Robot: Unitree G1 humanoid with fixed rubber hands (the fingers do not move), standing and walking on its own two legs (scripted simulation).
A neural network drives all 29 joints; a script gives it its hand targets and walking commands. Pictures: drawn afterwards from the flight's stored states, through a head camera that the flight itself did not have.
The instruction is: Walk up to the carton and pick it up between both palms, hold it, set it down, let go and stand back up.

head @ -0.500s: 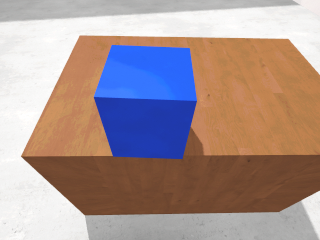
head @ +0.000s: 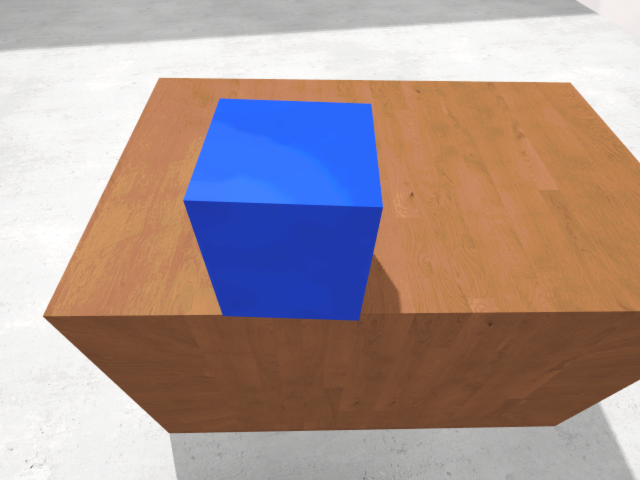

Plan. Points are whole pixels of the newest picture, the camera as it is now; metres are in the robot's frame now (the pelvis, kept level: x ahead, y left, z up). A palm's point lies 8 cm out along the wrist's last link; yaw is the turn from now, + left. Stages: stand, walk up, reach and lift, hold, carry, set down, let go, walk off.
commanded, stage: walk up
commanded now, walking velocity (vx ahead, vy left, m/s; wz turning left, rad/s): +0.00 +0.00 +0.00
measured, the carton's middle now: (293, 215) +0.45 +0.04 +0.06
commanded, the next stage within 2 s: reach and lift in 1.42 s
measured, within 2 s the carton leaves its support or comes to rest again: neither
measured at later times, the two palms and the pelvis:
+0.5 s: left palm out of the picture +0.00 +0.28 -0.15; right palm out of the picture +0.00 -0.22 -0.14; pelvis -0.03 +0.04 -0.01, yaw +0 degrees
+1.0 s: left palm out of the picture +0.01 +0.30 -0.14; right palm out of the picture +0.01 -0.19 -0.15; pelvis -0.03 +0.06 -0.01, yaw -5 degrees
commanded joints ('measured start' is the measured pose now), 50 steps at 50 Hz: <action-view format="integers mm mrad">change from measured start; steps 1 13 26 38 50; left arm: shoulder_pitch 68 69 68 71 84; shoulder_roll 75 209 140 229 254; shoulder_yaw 11 30 -23 -29 -30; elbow -8 -71 -171 -227 -260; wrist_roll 2 20 17 9 8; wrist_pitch -13 -30 0 -21 -25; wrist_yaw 6 37 19 18 20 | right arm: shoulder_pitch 64 9 -73 -86 -79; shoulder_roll -85 -146 -260 -283 -285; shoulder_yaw -14 0 4 18 24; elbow -3 -26 -130 -186 -218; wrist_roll -1 -42 -1 -5 -8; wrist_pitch -12 15 22 33 42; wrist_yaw -6 -7 15 35 41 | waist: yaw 0 8 16 0 -2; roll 0 -96 105 4 -16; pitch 12 44 56 -6 -3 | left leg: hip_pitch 3 -143 -185 -103 -98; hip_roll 61 37 170 115 110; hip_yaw -46 -16 -136 -43 -2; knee -81 140 -155 -72 -34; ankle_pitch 181 -105 -38 -53 -100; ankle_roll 24 7 160 97 87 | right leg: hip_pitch -14 9 -38 -90 -152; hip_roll -86 -320 -37 -76 -91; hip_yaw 78 322 8 93 163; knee -114 -191 120 69 73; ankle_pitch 190 255 -19 123 114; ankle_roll -32 -149 -21 -34 -52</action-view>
